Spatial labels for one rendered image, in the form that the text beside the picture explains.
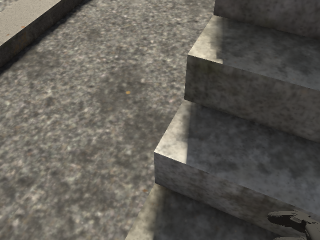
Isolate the right robot hand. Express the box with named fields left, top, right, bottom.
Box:
left=267, top=209, right=320, bottom=240

